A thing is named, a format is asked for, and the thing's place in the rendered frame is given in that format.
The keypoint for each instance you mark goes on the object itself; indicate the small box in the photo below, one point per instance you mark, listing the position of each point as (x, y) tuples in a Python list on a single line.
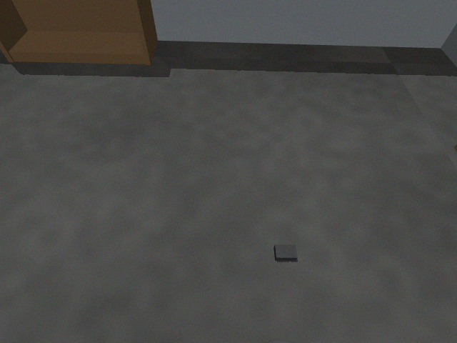
[(285, 252)]

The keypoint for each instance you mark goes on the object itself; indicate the bookshelf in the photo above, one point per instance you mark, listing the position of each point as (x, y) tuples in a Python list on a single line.
[(78, 31)]

